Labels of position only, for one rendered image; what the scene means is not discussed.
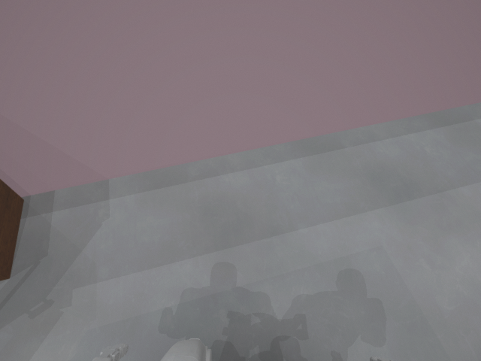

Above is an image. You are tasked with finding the cupboard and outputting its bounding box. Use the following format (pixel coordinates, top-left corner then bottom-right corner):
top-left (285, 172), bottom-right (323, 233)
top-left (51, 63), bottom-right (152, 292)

top-left (0, 179), bottom-right (24, 281)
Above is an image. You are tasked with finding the left robot hand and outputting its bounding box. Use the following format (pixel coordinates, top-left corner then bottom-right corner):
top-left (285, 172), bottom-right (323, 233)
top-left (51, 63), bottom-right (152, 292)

top-left (92, 343), bottom-right (129, 361)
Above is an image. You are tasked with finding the robot left thigh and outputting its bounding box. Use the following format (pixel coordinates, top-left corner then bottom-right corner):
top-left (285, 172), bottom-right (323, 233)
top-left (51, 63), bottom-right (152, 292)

top-left (161, 340), bottom-right (211, 361)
